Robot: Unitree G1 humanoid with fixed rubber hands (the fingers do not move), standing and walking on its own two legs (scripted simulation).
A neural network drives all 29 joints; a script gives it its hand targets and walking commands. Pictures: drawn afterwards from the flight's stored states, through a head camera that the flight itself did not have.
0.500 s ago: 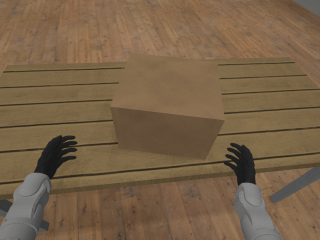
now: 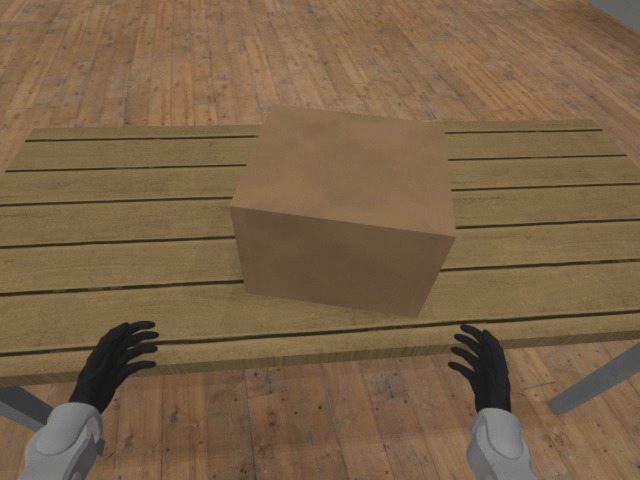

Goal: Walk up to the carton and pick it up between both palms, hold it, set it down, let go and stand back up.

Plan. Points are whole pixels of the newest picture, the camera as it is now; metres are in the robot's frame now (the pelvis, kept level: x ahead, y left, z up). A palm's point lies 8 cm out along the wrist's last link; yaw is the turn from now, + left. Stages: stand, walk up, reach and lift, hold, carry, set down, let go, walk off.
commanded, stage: set down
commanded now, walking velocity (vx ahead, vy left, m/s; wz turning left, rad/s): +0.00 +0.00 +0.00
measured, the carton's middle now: (343, 209) +0.55 -0.04 +0.00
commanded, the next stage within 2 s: let go in 1.66 s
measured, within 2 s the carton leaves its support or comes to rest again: neither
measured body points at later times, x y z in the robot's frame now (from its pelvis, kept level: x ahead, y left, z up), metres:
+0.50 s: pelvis +0.01 -0.01 +0.01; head +0.01 +0.00 +0.46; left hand +0.22 +0.25 -0.04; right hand +0.22 -0.23 -0.04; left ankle -0.01 +0.10 -0.73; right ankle +0.02 -0.14 -0.73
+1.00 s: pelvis +0.01 -0.02 +0.01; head +0.02 -0.01 +0.46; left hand +0.19 +0.22 -0.07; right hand +0.19 -0.24 -0.07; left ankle -0.01 +0.10 -0.73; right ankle +0.02 -0.14 -0.73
